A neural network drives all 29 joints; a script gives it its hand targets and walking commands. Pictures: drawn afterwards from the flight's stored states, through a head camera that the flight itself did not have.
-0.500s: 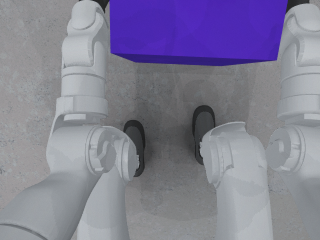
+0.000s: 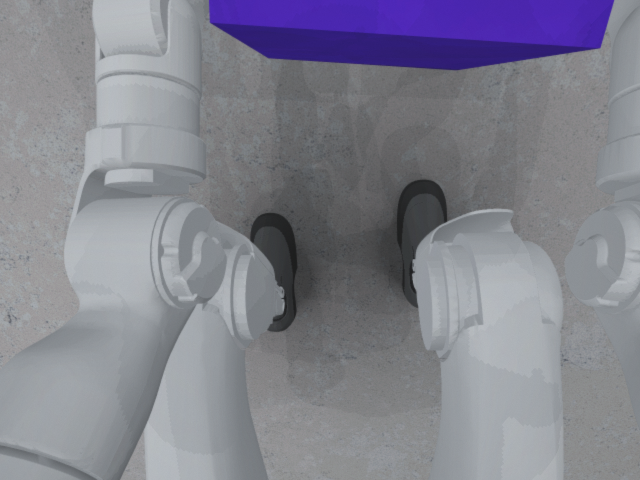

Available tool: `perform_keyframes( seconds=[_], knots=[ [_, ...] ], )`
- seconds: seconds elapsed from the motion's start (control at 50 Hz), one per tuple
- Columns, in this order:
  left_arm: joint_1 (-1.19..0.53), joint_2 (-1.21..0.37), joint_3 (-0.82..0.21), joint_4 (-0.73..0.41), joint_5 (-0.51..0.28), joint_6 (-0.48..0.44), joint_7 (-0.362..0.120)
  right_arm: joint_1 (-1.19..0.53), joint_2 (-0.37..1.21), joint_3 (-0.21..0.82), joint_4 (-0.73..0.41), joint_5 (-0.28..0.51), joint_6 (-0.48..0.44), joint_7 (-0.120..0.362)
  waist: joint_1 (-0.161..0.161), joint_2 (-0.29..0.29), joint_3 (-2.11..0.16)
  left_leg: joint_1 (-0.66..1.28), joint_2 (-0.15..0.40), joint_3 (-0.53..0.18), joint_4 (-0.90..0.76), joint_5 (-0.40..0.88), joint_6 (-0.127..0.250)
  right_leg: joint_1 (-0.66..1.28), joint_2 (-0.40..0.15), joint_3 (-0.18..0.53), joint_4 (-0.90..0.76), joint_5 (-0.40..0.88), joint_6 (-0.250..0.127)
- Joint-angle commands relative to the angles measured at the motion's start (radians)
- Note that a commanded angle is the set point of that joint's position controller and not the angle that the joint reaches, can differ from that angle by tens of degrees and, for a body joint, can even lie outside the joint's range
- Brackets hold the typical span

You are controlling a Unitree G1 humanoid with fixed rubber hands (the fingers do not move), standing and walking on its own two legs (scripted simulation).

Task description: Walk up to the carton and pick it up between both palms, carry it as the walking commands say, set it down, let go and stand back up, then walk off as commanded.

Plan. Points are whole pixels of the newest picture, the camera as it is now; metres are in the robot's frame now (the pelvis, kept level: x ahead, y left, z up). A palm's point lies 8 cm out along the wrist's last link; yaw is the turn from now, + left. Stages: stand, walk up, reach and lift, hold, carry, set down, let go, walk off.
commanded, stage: set down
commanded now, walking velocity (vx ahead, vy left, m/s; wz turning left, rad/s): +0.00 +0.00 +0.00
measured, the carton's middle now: out of the picture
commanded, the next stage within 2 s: none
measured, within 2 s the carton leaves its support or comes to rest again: rests again in 0.26 s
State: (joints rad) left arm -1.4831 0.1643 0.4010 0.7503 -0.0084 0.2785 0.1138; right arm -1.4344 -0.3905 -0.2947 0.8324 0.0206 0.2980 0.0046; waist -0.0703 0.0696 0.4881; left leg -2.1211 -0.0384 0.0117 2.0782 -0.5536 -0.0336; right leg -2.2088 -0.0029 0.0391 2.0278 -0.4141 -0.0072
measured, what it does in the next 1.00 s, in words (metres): stands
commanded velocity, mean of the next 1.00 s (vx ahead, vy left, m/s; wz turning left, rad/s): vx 0.00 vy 0.00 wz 0.00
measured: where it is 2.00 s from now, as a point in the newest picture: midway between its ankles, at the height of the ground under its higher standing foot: (347, 278)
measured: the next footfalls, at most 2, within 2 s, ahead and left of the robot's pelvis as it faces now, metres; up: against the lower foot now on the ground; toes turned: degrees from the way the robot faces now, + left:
none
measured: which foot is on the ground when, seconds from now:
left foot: down 0.00-1.00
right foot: down 0.00-1.00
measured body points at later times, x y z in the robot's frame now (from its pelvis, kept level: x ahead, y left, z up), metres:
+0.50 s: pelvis +0.02 +0.00 -0.01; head +0.38 -0.04 +0.24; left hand +0.58 +0.09 -0.18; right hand +0.55 -0.26 -0.19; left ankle +0.13 +0.12 -0.37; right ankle +0.15 -0.12 -0.37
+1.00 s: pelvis +0.02 +0.00 -0.01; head +0.38 -0.04 +0.24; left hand +0.58 +0.09 -0.18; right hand +0.54 -0.26 -0.19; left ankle +0.13 +0.12 -0.37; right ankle +0.15 -0.12 -0.37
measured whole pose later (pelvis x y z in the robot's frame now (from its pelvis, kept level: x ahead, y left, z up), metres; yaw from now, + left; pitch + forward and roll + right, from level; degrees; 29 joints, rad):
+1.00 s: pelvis +0.02 +0.00 -0.01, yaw +1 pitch +42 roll +2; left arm -1.34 0.15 0.34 0.85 -0.01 0.20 0.12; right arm -1.38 -0.39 -0.29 1.04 0.02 0.19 0.05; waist -0.07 0.07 0.23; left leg -2.28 -0.06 0.00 2.10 -0.56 -0.03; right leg -2.35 -0.02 0.03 2.05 -0.44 -0.01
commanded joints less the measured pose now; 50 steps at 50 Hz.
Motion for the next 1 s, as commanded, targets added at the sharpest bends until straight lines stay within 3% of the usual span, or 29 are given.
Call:
perform_keyframes(
  seconds=[0.0,0.06,0.08,0.1,0.12,0.26,0.28,0.3,0.36,0.38,0.4,0.42,0.46,0.52,0.72,0.78,0.82,0.98],
  knots=[
    [-0.393,-0.911,-0.494,0.106,-0.101,-0.001,-0.299,-0.617,0.918,0.45,-0.169,0.155,-0.061,0.275,-0.035,-0.084,-1.594,0.322,-0.109,0.071,-0.121,0.073,0.055,0.738,0.047,-0.1,-0.071,0.159,0.014],
    [-0.363,-0.937,-0.497,0.115,-0.104,-0.007,-0.296,-0.578,0.909,0.449,-0.144,0.147,-0.065,0.283,-0.05,-0.081,-1.566,0.322,-0.113,0.065,-0.113,0.104,0.049,0.707,0.045,-0.106,-0.062,0.18,0.012],
    [-0.357,-0.94,-0.502,0.124,-0.098,-0.008,-0.295,-0.562,0.916,0.449,-0.149,0.148,-0.067,0.286,-0.04,-0.065,-1.574,0.325,-0.112,0.07,-0.109,0.114,0.049,0.71,0.045,-0.097,-0.06,0.194,0.009],
    [-0.359,-0.95,-0.499,0.127,-0.104,-0.01,-0.296,-0.557,0.914,0.442,-0.136,0.141,-0.068,0.286,-0.063,-0.083,-1.533,0.297,-0.116,0.064,-0.111,0.109,0.047,0.69,0.047,-0.106,-0.06,0.194,0.011],
    [-0.351,-0.95,-0.503,0.136,-0.094,-0.009,-0.294,-0.55,0.907,0.44,-0.142,0.143,-0.072,0.289,-0.051,-0.053,-1.536,0.311,-0.113,0.065,-0.113,0.113,0.045,0.682,0.047,-0.102,-0.057,0.196,0.008],
    [-0.39,-0.931,-0.508,0.09,-0.103,-0.037,-0.281,-0.471,0.922,0.398,-0.053,0.127,-0.077,0.302,-0.083,-0.026,-1.454,0.289,-0.112,0.059,-0.108,0.114,0.044,0.591,0.038,-0.093,-0.054,0.19,0.002],
    [-0.384,-0.937,-0.503,0.104,-0.104,-0.039,-0.282,-0.457,0.915,0.393,-0.047,0.118,-0.08,0.302,-0.097,-0.038,-1.43,0.268,-0.113,0.055,-0.108,0.113,0.044,0.585,0.038,-0.095,-0.054,0.192,0.002],
    [-0.379,-0.925,-0.497,0.101,-0.1,-0.042,-0.281,-0.454,0.91,0.389,-0.04,0.119,-0.081,0.301,-0.085,-0.025,-1.409,0.259,-0.112,0.06,-0.109,0.106,0.043,0.575,0.037,-0.089,-0.055,0.182,0.001],
    [-0.388,-0.91,-0.493,0.089,-0.097,-0.056,-0.279,-0.418,0.918,0.374,-0.008,0.104,-0.084,0.301,-0.105,-0.052,-1.358,0.197,-0.11,0.057,-0.104,0.103,0.043,0.571,0.035,-0.083,-0.06,0.201,0.006],
    [-0.376,-0.895,-0.491,0.098,-0.087,-0.058,-0.278,-0.399,0.932,0.362,0.008,0.105,-0.087,0.302,-0.097,-0.028,-1.328,0.199,-0.109,0.06,-0.107,0.104,0.044,0.545,0.037,-0.077,-0.062,0.2,0.003],
    [-0.374,-0.895,-0.484,0.089,-0.088,-0.063,-0.275,-0.394,0.92,0.36,0.007,0.097,-0.089,0.302,-0.099,-0.047,-1.317,0.185,-0.11,0.054,-0.108,0.107,0.043,0.535,0.038,-0.08,-0.059,0.2,0.004],
    [-0.377,-0.874,-0.49,0.092,-0.079,-0.064,-0.271,-0.373,0.916,0.352,0.02,0.103,-0.092,0.302,-0.088,-0.011,-1.329,0.206,-0.104,0.059,-0.106,0.113,0.04,0.527,0.035,-0.076,-0.054,0.202,0.003],
    [-0.374,-0.88,-0.493,0.084,-0.083,-0.071,-0.264,-0.364,0.909,0.348,0.04,0.098,-0.093,0.302,-0.105,-0.026,-1.313,0.201,-0.106,0.051,-0.106,0.119,0.038,0.51,0.035,-0.08,-0.052,0.203,0.004],
    [-0.353,-0.878,-0.496,0.103,-0.08,-0.074,-0.256,-0.365,0.897,0.341,0.044,0.096,-0.1,0.3,-0.1,0.003,-1.308,0.215,-0.108,0.056,-0.109,0.122,0.036,0.499,0.035,-0.074,-0.058,0.197,-0.001],
    [-0.362,-0.828,-0.484,0.109,-0.074,-0.089,-0.241,-0.347,0.836,0.308,0.094,0.078,-0.116,0.287,-0.126,-0.009,-1.248,0.189,-0.102,0.039,-0.113,0.095,0.027,0.464,0.032,-0.075,-0.058,0.16,0.0],
    [-0.363,-0.812,-0.48,0.132,-0.069,-0.09,-0.238,-0.351,0.829,0.303,0.09,0.084,-0.124,0.28,-0.114,0.017,-1.25,0.177,-0.099,0.049,-0.109,0.085,0.025,0.484,0.03,-0.065,-0.057,0.166,-0.004],
    [-0.367,-0.792,-0.476,0.126,-0.074,-0.098,-0.235,-0.362,0.825,0.303,0.089,0.074,-0.126,0.274,-0.121,-0.021,-1.249,0.176,-0.101,0.042,-0.105,0.091,0.027,0.487,0.03,-0.069,-0.059,0.162,0.002],
    [-0.325,-0.638,-0.435,0.144,-0.05,-0.118,-0.196,-0.335,0.675,0.247,0.131,0.068,-0.158,0.226,-0.112,0.002,-1.233,0.184,-0.09,0.048,-0.118,0.082,0.017,0.509,0.022,-0.065,-0.066,0.169,0.008]
  ],
)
